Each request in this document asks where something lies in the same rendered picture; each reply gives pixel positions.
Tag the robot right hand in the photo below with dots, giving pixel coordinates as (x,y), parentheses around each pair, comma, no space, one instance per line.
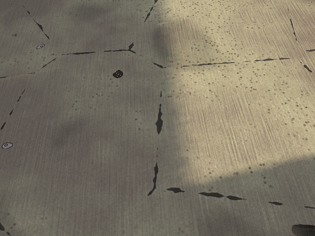
(303,230)

